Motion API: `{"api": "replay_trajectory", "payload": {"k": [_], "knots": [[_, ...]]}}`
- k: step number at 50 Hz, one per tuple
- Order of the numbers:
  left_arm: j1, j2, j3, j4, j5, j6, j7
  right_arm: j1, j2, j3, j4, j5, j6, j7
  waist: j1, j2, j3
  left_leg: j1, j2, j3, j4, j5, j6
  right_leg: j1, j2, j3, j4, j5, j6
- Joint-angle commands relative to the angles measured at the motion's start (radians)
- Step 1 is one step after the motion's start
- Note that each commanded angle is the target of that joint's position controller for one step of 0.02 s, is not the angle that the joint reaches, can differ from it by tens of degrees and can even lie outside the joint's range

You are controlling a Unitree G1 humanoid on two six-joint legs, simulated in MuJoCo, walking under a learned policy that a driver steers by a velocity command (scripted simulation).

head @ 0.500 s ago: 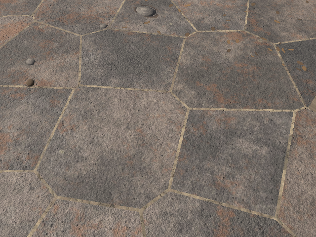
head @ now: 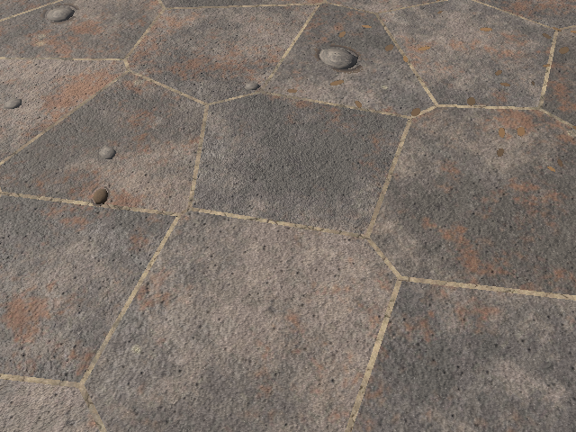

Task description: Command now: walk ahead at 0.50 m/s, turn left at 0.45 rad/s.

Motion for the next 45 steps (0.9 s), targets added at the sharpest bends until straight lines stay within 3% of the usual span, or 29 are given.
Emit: {"api": "replay_trajectory", "payload": {"k": [1, 4, 7, 10, 12, 15, 16, 17, 18, 19, 20, 21, 22, 23, 24, 26, 28, 30, 32, 36, 38, 39, 40, 41, 42, 43, 44, 45], "knots": [[-0.038, 0.121, 0.031, -0.035, 0.005, -0.028, 0.006, 0.013, -0.033, -0.017, -0.072, -0.004, 0.017, -0.003, -0.020, -0.133, -0.008, -0.129, 0.073, -0.065, -0.026, 0.100, -0.011, 0.077, -0.286, 0.193, -0.266, 0.121, -0.151], [-0.021, 0.143, 0.040, -0.013, 0.007, -0.024, 0.017, -0.045, -0.025, -0.016, -0.097, -0.009, 0.017, 0.008, -0.010, -0.112, 0.011, -0.160, 0.068, -0.057, -0.181, 0.251, -0.019, 0.106, -0.267, 0.081, -0.279, 0.188, -0.143], [0.002, 0.167, 0.046, 0.001, 0.000, -0.014, 0.027, -0.148, -0.006, -0.005, -0.131, -0.012, 0.009, 0.030, 0.027, -0.094, 0.038, -0.128, 0.053, 0.008, -0.348, 0.361, -0.010, 0.127, -0.255, -0.009, -0.287, 0.210, -0.127], [0.055, 0.190, 0.055, 0.025, -0.013, 0.003, 0.030, -0.241, -0.002, 0.001, -0.176, -0.012, 0.010, 0.047, 0.061, -0.080, 0.068, -0.154, 0.043, 0.045, -0.444, 0.347, 0.010, 0.225, -0.284, -0.047, -0.266, 0.237, -0.120], [0.074, 0.204, 0.062, 0.037, -0.025, 0.019, 0.030, -0.273, -0.012, -0.001, -0.203, -0.011, 0.012, 0.057, 0.060, -0.086, 0.076, -0.165, 0.029, 0.068, -0.480, 0.284, 0.032, 0.301, -0.305, -0.067, -0.222, 0.313, -0.106], [0.050, 0.244, 0.074, 0.032, -0.039, 0.042, 0.035, -0.203, -0.059, -0.027, -0.214, -0.012, 0.019, 0.063, -0.008, -0.132, 0.000, -0.007, -0.057, 0.148, -0.487, 0.133, 0.088, 0.353, -0.307, -0.108, -0.023, 0.757, -0.074], [0.033, 0.250, 0.075, 0.028, -0.043, 0.051, 0.036, -0.088, -0.094, -0.049, -0.189, -0.008, 0.022, 0.060, -0.078, -0.130, -0.063, 0.143, -0.103, 0.173, -0.515, 0.125, 0.116, 0.326, -0.286, -0.128, 0.142, 0.854, -0.056], [0.029, 0.233, 0.067, 0.022, -0.040, 0.053, 0.039, 0.084, -0.156, -0.085, -0.141, -0.006, 0.026, 0.046, -0.163, -0.098, -0.151, 0.410, -0.137, 0.149, -0.574, 0.177, 0.156, 0.197, -0.244, -0.147, 0.378, 0.767, -0.018], [0.064, 0.139, 0.038, -0.011, 0.000, 0.042, 0.037, 0.174, -0.263, -0.115, -0.118, -0.001, 0.035, 0.022, -0.148, 0.104, -0.221, 0.711, 0.068, -0.208, -0.610, 0.146, 0.249, -0.150, -0.152, -0.150, 0.730, 0.190, 0.040], [0.087, 0.074, 0.009, -0.056, -0.001, 0.004, 0.025, 0.117, -0.297, -0.106, -0.161, -0.005, 0.017, 0.029, -0.071, 0.209, -0.359, 0.902, 0.255, -0.767, -0.796, -0.050, 0.425, -0.449, 0.043, 0.072, 0.986, -0.432, 0.074], [-0.031, 0.163, 0.029, -0.075, -0.041, -0.029, 0.011, 0.116, -0.204, -0.077, -0.166, -0.011, 0.001, 0.040, -0.132, 0.071, -0.321, 0.881, 0.253, -0.725, -0.865, -0.064, 0.373, -0.559, -0.014, 0.203, 1.017, -0.383, 0.049], [-0.076, 0.167, 0.028, -0.091, -0.060, -0.048, 0.005, 0.085, -0.164, -0.066, -0.162, -0.015, -0.013, 0.040, -0.115, 0.044, -0.200, 0.767, 0.219, -0.576, -0.860, -0.005, 0.333, -0.588, -0.056, 0.189, 0.963, -0.298, 0.022], [-0.072, 0.156, 0.028, -0.077, -0.041, -0.055, 0.014, 0.017, -0.137, -0.057, -0.169, -0.014, -0.019, 0.039, -0.064, -0.039, -0.125, 0.616, 0.170, -0.461, -0.858, 0.098, 0.295, -0.533, -0.101, 0.191, 0.867, -0.223, 0.018], [-0.060, 0.170, 0.038, -0.065, -0.017, -0.049, 0.020, -0.039, -0.099, -0.046, -0.183, -0.019, -0.022, 0.034, -0.029, -0.030, -0.093, 0.508, 0.134, -0.377, -0.869, 0.199, 0.273, -0.462, -0.129, 0.195, 0.782, -0.176, 0.024], [-0.042, 0.172, 0.042, -0.060, -0.011, -0.035, 0.018, -0.065, -0.089, -0.039, -0.199, -0.029, -0.022, 0.029, -0.004, -0.008, -0.082, 0.437, 0.114, -0.345, -0.890, 0.256, 0.269, -0.404, -0.140, 0.199, 0.749, -0.144, 0.032], [-0.038, 0.149, 0.039, -0.064, 0.000, -0.014, 0.017, -0.058, -0.106, -0.043, -0.200, -0.025, -0.026, 0.018, 0.008, -0.014, -0.073, 0.366, 0.096, -0.299, -0.913, 0.358, 0.279, -0.369, -0.131, 0.181, 0.669, -0.105, 0.064], [-0.100, 0.126, 0.032, -0.087, 0.005, -0.004, 0.021, -0.027, -0.133, -0.050, -0.192, -0.021, -0.028, 0.003, -0.004, -0.020, -0.045, 0.327, 0.073, -0.250, -0.925, 0.391, 0.271, -0.387, -0.112, 0.169, 0.543, -0.009, 0.094], [-0.174, 0.108, 0.023, -0.111, 0.007, -0.004, 0.020, -0.014, -0.145, -0.054, -0.185, -0.021, -0.019, -0.010, -0.023, -0.002, -0.016, 0.280, 0.026, -0.185, -0.890, 0.514, 0.231, -0.350, -0.073, 0.155, 0.377, 0.108, 0.110], [-0.226, 0.088, 0.015, -0.130, 0.005, -0.009, 0.012, 0.013, -0.150, -0.059, -0.177, -0.019, -0.003, -0.017, -0.047, 0.026, -0.031, 0.244, -0.013, -0.148, -0.843, 0.556, 0.185, -0.262, -0.018, 0.133, 0.238, 0.233, 0.107], [-0.255, 0.124, 0.025, -0.157, -0.007, -0.006, -0.002, 0.050, -0.134, -0.058, -0.162, -0.011, 0.023, -0.028, -0.055, 0.055, -0.060, 0.318, 0.013, -0.256, -0.742, 0.466, 0.144, -0.210, 0.021, 0.179, 0.119, 0.251, 0.086], [-0.209, 0.158, 0.038, -0.148, -0.003, -0.012, -0.004, 0.019, -0.124, -0.057, -0.179, -0.015, 0.031, -0.038, -0.025, 0.077, -0.077, 0.374, 0.026, -0.325, -0.648, 0.473, 0.129, -0.182, 0.015, 0.202, 0.088, 0.188, 0.061], [-0.155, 0.166, 0.042, -0.134, 0.002, -0.019, -0.002, -0.014, -0.113, -0.054, -0.194, -0.014, 0.033, -0.040, 0.009, 0.078, -0.096, 0.375, 0.003, -0.331, -0.579, 0.462, 0.107, -0.116, 0.007, 0.189, 0.039, 0.228, 0.043], [-0.093, 0.193, 0.049, -0.128, 0.019, -0.026, 0.004, -0.020, -0.078, -0.043, -0.213, -0.018, 0.031, -0.038, 0.035, 0.038, -0.164, 0.341, -0.059, -0.301, -0.440, 0.405, 0.069, 0.036, -0.060, 0.217, 0.010, 0.383, 0.004], [-0.027, 0.246, 0.054, -0.131, 0.037, -0.022, 0.012, 0.058, -0.015, -0.023, -0.229, -0.041, 0.029, -0.035, 0.015, -0.157, -0.295, 0.166, -0.158, -0.204, -0.160, -0.055, 0.014, 0.317, -0.281, 0.402, 0.095, 0.788, -0.078], [0.009, 0.249, 0.057, -0.114, 0.027, 0.001, 0.009, 0.246, -0.038, -0.019, -0.226, -0.013, 0.031, -0.029, -0.049, -0.399, -0.435, -0.043, -0.217, -0.149, 0.079, -0.459, -0.028, 0.514, -0.498, 0.742, 0.065, 0.731, -0.273], [-0.050, 0.185, 0.044, -0.145, 0.003, 0.016, 0.009, 0.247, -0.142, -0.043, -0.191, -0.003, 0.043, -0.029, -0.038, -0.262, -0.388, -0.096, -0.132, -0.162, 0.187, -0.365, -0.060, 0.428, -0.469, 0.747, 0.016, 0.452, -0.264], [-0.091, 0.131, 0.027, -0.165, 0.003, 0.031, 0.016, 0.119, -0.180, -0.056, -0.207, -0.002, 0.063, -0.032, -0.005, -0.187, -0.272, -0.132, -0.103, -0.113, 0.219, -0.283, -0.081, 0.325, -0.398, 0.591, -0.005, 0.304, -0.216], [-0.136, 0.112, 0.016, -0.167, 0.009, 0.047, 0.020, 0.065, -0.178, -0.060, -0.213, -0.005, 0.084, -0.039, -0.011, -0.133, -0.197, -0.121, -0.074, -0.086, 0.193, -0.230, -0.093, 0.202, -0.341, 0.487, -0.038, 0.204, -0.189]]}}
Velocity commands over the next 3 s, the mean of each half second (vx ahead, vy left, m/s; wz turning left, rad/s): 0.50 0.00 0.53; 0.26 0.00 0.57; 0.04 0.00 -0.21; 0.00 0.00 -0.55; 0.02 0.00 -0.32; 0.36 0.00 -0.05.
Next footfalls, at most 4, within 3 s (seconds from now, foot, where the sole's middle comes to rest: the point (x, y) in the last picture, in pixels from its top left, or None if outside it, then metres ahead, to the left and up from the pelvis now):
0.34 left None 0.33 0.17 -0.78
0.80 right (285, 379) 0.61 0.07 -0.78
1.16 left None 0.47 0.27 -0.78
1.80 left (191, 414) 0.53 0.29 -0.78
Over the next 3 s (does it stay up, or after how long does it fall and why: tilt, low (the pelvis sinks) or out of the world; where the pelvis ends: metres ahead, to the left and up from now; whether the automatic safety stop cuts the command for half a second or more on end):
stays up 0.67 0.12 -0.01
